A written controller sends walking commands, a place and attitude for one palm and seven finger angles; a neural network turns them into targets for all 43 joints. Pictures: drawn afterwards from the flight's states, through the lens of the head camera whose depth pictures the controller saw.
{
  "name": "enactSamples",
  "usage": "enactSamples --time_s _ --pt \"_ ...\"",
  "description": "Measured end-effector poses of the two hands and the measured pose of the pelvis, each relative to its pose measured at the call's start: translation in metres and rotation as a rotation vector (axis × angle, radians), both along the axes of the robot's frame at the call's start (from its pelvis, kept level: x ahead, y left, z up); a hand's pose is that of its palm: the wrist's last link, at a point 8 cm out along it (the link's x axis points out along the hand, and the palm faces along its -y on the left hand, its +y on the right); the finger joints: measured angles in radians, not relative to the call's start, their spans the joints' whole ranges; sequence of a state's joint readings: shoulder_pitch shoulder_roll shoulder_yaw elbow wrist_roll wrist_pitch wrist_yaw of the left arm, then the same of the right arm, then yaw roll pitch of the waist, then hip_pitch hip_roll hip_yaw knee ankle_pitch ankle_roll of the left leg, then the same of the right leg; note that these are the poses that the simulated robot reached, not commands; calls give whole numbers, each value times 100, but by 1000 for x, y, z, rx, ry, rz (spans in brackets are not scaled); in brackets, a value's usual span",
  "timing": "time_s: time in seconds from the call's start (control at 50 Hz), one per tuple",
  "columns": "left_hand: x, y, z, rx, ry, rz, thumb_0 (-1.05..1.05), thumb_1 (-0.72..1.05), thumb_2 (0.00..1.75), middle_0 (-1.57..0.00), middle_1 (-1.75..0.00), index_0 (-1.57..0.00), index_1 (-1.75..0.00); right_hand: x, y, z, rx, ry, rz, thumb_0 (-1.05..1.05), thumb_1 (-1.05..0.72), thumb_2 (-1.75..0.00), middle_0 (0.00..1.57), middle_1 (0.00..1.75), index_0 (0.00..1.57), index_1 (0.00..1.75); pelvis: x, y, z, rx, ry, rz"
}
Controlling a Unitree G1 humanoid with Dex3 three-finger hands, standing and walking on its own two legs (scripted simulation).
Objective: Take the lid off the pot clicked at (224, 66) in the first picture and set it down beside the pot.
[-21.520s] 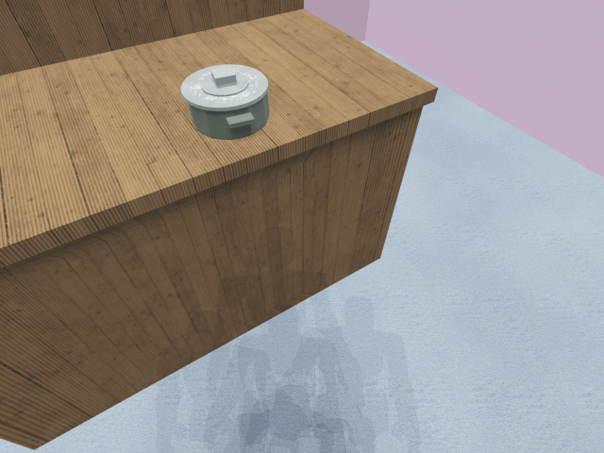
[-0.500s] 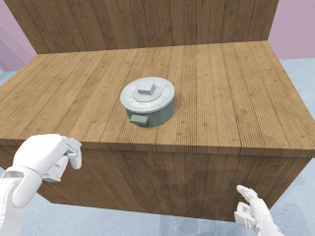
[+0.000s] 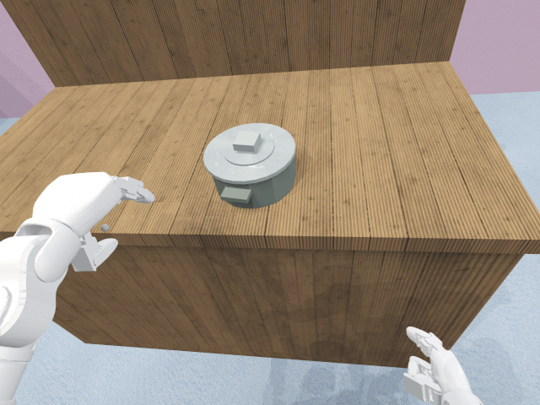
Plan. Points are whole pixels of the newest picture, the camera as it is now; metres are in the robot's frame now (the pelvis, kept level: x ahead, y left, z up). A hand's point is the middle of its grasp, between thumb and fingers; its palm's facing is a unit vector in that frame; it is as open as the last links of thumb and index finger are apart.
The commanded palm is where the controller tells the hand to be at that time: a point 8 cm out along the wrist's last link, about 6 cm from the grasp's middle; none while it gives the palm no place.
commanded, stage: reach forward and open the fingers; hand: left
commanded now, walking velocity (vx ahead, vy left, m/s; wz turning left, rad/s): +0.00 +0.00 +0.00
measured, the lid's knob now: (247, 141) +0.55 +0.11 +0.10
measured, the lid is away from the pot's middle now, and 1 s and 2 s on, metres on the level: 0.00 0.00 0.00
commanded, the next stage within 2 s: move the open hand above the knob in 0.12 s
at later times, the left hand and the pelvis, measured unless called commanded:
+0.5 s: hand (144, 184) +0.35 +0.21 +0.18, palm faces -0.07 +0.04 -1.00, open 10.0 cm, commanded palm +0.32 +0.21 +0.24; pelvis +0.01 +0.00 +0.00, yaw +1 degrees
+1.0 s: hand (198, 180) +0.40 +0.15 +0.15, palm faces -0.21 -0.03 -0.98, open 10.1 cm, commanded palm +0.39 +0.17 +0.24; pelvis +0.03 -0.01 +0.00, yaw +0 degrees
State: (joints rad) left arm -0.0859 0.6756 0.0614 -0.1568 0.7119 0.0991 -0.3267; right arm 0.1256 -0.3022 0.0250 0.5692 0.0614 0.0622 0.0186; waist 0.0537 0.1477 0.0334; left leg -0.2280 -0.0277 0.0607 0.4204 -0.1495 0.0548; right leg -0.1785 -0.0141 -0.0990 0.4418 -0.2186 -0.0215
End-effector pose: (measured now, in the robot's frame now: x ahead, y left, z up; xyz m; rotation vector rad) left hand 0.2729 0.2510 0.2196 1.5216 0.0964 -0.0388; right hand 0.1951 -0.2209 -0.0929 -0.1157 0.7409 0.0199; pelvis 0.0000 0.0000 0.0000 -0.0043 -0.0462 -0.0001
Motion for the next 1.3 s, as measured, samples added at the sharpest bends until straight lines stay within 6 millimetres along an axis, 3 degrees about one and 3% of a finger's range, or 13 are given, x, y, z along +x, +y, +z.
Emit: enactSamples --time_s 0.12,0.26,0.4,0.46,0.56,0.7,0.76,0.86,1.0,1.06,1.16,1.22,1.3 --pt "9 -17 -5 56 37 -82 0 -32 155 -87 -10 -87 -10 2 2 1 -13 -8 -1 1 -90 -90 20 30 20 30 0 1 -1 2 -3 1" --pt "28 0 21 25 -33 3 0 -33 155 -87 -9 -87 -9 7 4 1 4 -9 6 1 -91 -90 20 30 20 30 3 1 0 4 7 5" --pt "40 -36 -6 12 56 -98 -1 -33 154 -86 -9 -86 -8 15 6 1 3 -7 15 1 -90 -90 20 30 20 30 7 2 -1 6 11 8" --pt "53 -45 4 75 29 -141 0 -33 154 -87 -9 -86 -8 18 6 0 -8 -2 19 1 -91 -90 20 30 20 30 9 0 -1 8 14 10" --pt "76 -35 28 23 -43 -37 0 -33 154 -86 -9 -86 -8 18 5 -3 27 24 14 1 -91 -90 20 30 20 30 15 -2 0 11 33 5" --pt "84 -70 -10 -1 79 -119 -1 -33 154 -86 -8 -86 -8 20 -1 -6 31 51 6 1 -91 -90 20 30 20 30 21 -4 -1 14 39 -1" --pt "94 -74 2 71 52 -153 0 -33 154 -87 -9 -86 -8 21 -6 -7 6 53 -1 1 -91 -90 20 30 20 30 23 -7 -1 16 38 1" --pt "115 -53 30 1 -26 -11 0 -33 154 -86 -9 -86 -8 19 -12 -10 25 77 -13 1 -91 -90 20 30 20 30 28 -10 -1 17 55 3" --pt "116 -95 -16 -2 124 -124 -1 -33 154 -86 -8 -86 -8 24 -16 -11 26 90 -22 1 -91 -90 20 30 20 30 30 -11 -2 18 54 4" --pt "128 -103 -2 77 83 -175 0 -33 154 -87 -9 -86 -8 24 -18 -10 0 75 -32 1 -91 -90 20 30 20 30 30 -14 -2 20 50 5" --pt "153 -78 35 -15 -16 -18 0 -33 154 -86 -9 -86 -8 17 -21 -13 23 99 -47 1 -91 -90 19 30 20 30 33 -16 -1 22 72 0" --pt "155 -80 18 -28 47 23 0 -33 154 -86 -8 -86 -8 13 -22 -16 48 123 -53 1 -91 -90 19 30 20 30 35 -15 -2 20 81 2" --pt "151 -111 -16 10 159 -92 -1 -33 154 -86 -8 -85 -8 11 -24 -18 27 143 -62 1 -91 -90 20 30 20 30 35 -13 -2 19 71 5"
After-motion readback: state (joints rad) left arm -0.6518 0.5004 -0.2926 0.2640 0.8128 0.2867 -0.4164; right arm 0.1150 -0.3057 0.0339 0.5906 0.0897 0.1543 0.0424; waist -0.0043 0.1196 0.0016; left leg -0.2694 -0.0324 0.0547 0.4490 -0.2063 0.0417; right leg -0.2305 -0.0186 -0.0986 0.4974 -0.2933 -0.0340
